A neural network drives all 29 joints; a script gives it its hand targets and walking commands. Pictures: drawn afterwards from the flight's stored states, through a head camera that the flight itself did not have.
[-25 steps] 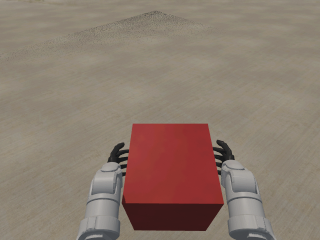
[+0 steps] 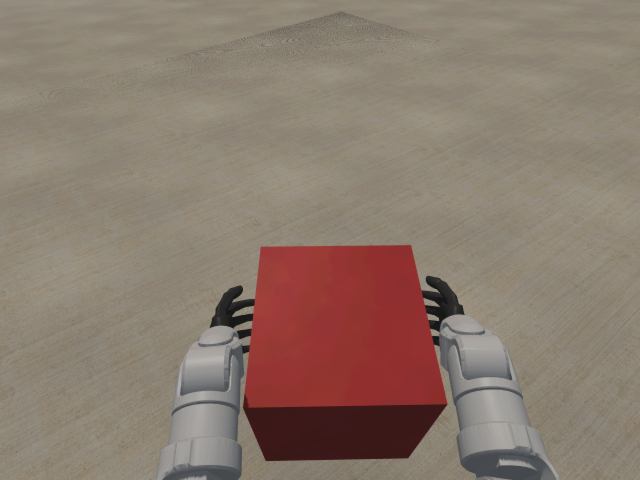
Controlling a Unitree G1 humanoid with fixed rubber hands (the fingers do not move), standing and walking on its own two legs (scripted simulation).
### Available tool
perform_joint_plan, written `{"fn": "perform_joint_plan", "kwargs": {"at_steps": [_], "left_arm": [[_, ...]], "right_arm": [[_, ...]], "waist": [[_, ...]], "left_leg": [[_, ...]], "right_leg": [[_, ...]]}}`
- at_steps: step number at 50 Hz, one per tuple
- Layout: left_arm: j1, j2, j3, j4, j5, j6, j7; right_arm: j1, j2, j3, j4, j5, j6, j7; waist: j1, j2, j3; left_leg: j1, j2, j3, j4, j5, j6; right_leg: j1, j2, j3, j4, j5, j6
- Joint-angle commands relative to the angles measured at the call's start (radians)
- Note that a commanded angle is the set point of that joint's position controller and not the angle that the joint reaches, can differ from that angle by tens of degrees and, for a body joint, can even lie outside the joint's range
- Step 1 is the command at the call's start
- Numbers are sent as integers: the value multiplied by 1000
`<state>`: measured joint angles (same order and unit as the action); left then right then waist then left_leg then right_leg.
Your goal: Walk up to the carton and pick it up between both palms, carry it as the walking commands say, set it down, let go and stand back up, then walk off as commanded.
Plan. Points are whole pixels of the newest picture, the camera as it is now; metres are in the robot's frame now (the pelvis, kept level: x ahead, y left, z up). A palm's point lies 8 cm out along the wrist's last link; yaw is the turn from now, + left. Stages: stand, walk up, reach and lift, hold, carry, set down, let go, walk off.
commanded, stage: reach and lift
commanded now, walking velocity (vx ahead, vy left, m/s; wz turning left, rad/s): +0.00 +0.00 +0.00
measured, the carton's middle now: (336, 355) +0.31 +0.00 -0.02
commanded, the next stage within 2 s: hold in 1.04 s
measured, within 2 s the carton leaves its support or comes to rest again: neither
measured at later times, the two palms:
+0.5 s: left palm (225, 347) +0.29 +0.14 +0.04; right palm (454, 336) +0.29 -0.16 +0.04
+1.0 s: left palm (221, 360) +0.28 +0.15 +0.04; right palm (457, 349) +0.27 -0.15 +0.04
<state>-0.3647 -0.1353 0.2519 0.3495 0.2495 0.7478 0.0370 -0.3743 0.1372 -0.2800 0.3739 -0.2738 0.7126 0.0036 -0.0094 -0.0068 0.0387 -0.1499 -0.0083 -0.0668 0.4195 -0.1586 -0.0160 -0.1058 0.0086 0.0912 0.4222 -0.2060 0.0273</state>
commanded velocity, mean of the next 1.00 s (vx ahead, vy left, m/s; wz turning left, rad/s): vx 0.00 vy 0.00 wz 0.00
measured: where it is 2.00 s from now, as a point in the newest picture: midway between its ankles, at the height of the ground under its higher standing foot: outside the picture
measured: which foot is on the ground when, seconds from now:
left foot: down 0.00-1.00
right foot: down 0.00-1.00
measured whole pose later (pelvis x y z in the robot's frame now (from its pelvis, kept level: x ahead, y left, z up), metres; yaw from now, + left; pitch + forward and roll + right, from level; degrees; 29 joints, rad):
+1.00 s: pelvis -0.01 +0.00 +0.00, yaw +0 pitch -8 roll +0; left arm -0.25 -0.15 0.21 0.24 0.24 0.77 0.03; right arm -0.26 0.15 -0.23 0.26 -0.26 0.75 0.00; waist -0.02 -0.01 0.04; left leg -0.14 -0.01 -0.07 0.44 -0.16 -0.01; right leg -0.09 0.01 0.09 0.44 -0.21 0.03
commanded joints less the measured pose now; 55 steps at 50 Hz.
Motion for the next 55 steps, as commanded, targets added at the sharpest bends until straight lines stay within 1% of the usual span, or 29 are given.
{"fn": "perform_joint_plan", "kwargs": {"at_steps": [1, 2, 5, 7, 10, 11, 13, 14, 16, 18, 21, 23, 25, 27, 30, 31, 33, 34, 36, 39, 41, 43, 44, 46, 49, 50, 52, 53, 55], "left_arm": [[-708, -1004, -635, -138, -307, -68, -297], [-689, -984, -647, -161, -302, -69, -294], [-638, -983, -671, -210, -317, -62, -293], [-604, -954, -663, -231, -304, -60, -289], [-570, -932, -650, -225, -294, -49, -291], [-566, -933, -648, -219, -296, -52, -288], [-605, -910, -686, -263, -294, -55, -286], [-583, -917, -699, -271, -308, -56, -283], [-558, -928, -674, -236, -293, -49, -280], [-522, -944, -692, -244, -303, -47, -277], [-530, -924, -717, -310, -309, -49, -277], [-508, -931, -701, -278, -310, -51, -274], [-511, -918, -697, -263, -298, -45, -277], [-504, -925, -713, -296, -307, -45, -279], [-473, -926, -714, -284, -306, -44, -279], [-465, -926, -711, -304, -305, -40, -278], [-449, -935, -715, -306, -309, -41, -274], [-459, -931, -723, -311, -309, -41, -277], [-483, -941, -723, -318, -321, -48, -278], [-471, -924, -723, -319, -314, -40, -274], [-537, -949, -742, -326, -330, -43, -280], [-516, -945, -724, -296, -327, -40, -285], [-529, -939, -716, -294, -319, -40, -285], [-503, -953, -687, -228, -300, -37, -284], [-577, -972, -703, -248, -318, -51, -293], [-604, -978, -699, -246, -322, -55, -294], [-585, -968, -682, -197, -299, -47, -291], [-592, -988, -690, -203, -309, -50, -289], [-646, -993, -716, -252, -320, -54, -293]], "right_arm": [[-610, 1049, 598, -85, 301, -41, 248], [-608, 1068, 623, -99, 304, -44, 245], [-515, 1055, 640, -121, 294, -33, 237], [-498, 1048, 651, -144, 310, -33, 233], [-479, 1020, 650, -165, 288, -25, 224], [-519, 1024, 674, -191, 307, -28, 228], [-478, 1022, 651, -155, 300, -32, 228], [-464, 1002, 667, -174, 306, -35, 226], [-481, 1003, 671, -187, 312, -32, 230], [-466, 991, 679, -211, 308, -29, 232], [-428, 994, 678, -220, 304, -29, 224], [-450, 996, 707, -241, 308, -26, 225], [-436, 995, 691, -215, 302, -21, 225], [-399, 990, 680, -226, 300, -23, 225], [-394, 989, 688, -223, 301, -17, 229], [-399, 1000, 692, -232, 310, -16, 230], [-373, 991, 689, -238, 304, -17, 230], [-380, 983, 694, -243, 305, -20, 230], [-415, 1002, 726, -270, 322, -23, 231], [-401, 1001, 701, -246, 311, -11, 231], [-426, 999, 690, -238, 316, -18, 236], [-407, 1000, 684, -216, 303, -10, 238], [-420, 991, 672, -205, 299, -12, 238], [-454, 987, 657, -195, 298, -13, 243], [-555, 1004, 680, -219, 327, -31, 253], [-537, 1017, 679, -183, 324, -22, 255], [-515, 999, 639, -138, 302, -17, 255], [-542, 1014, 655, -136, 317, -21, 259], [-519, 1032, 652, -120, 313, -22, 265]], "waist": [[-21, 20, -408], [5, 10, -419], [-16, -17, -425], [6, 12, -412], [3, -11, -361], [19, -32, -366], [7, 26, -362], [-5, 22, -358], [19, 24, -336], [7, -16, -354], [4, 37, -402], [10, -33, -390], [2, -30, -354], [-4, 17, -344], [-4, -13, -340], [9, 21, -324], [2, -3, -340], [-3, 29, -343], [2, -8, -365], [4, -8, -315], [-18, 32, -302], [-20, -8, -295], [-19, 19, -296], [-11, 3, -271], [-8, 2, -335], [-15, -21, -317], [-22, 1, -284], [-9, -16, -293], [-24, 32, -318]], "left_leg": [[234, -75, 8, -53, 103, 1], [223, -83, 19, -54, 116, 1], [246, -80, 8, -57, 188, 2], [249, -83, 14, -59, 213, 1], [237, -81, 10, -73, 177, 5], [231, -80, 10, -75, 175, 7], [217, -87, 17, -70, 129, 2], [249, -77, 4, -64, 159, 0], [224, -75, 7, -68, 149, 2], [245, -71, 4, -71, 184, 0], [242, -89, 9, -65, 210, -1], [245, -80, -3, -63, 163, 10], [234, -84, 5, -65, 138, 15], [236, -80, 1, -66, 136, 6], [242, -82, 2, -71, 155, 6], [220, -83, 6, -69, 134, 9], [256, -80, 1, -68, 165, 9], [242, -84, 1, -67, 158, 4], [234, -82, 0, -61, 111, 15], [205, -79, -2, -66, 89, 16], [189, -79, -6, -62, 12, 13], [176, -78, -1, -66, 1, 15], [187, -79, 2, -67, -9, 12], [175, -70, -5, -72, -51, 14], [180, -74, -2, -47, -66, 15], [154, -71, -4, -54, -94, 19], [162, -69, -3, -57, -111, 16], [186, -71, -2, -54, -111, 15], [178, -71, -2, -56, -67, 8]], "right_leg": [[-21, 81, -22, -86, 112, -20], [7, 81, -25, -90, 147, -14], [26, 80, -20, -88, 234, -9], [38, 78, -14, -91, 269, -6], [33, 77, -15, -100, 235, -4], [36, 81, -17, -103, 220, -2], [27, 76, -14, -102, 178, -8], [2, 78, -11, -96, 187, -16], [6, 76, -13, -97, 181, -15], [26, 85, -23, -92, 201, -13], [46, 83, -13, -87, 244, -14], [24, 82, -15, -92, 182, -10], [12, 75, -8, -98, 182, -7], [6, 80, -16, -92, 153, -18], [7, 83, -23, -96, 181, -16], [23, 77, -22, -94, 162, -15], [5, 82, -23, -93, 177, -17], [9, 81, -20, -96, 175, -21], [6, 79, -17, -92, 131, -18], [-5, 75, -22, -91, 103, -20], [-34, 74, -18, -90, 29, -30], [-25, 77, -24, -95, 23, -27], [-40, 77, -27, -95, 11, -34], [-50, 73, -34, -90, -31, -33], [-55, 70, -30, -77, -56, -32], [-46, 73, -31, -81, -74, -31], [-75, 69, -37, -79, -88, -32], [-86, 67, -38, -84, -100, -33], [-66, 72, -35, -75, -36, -39]]}}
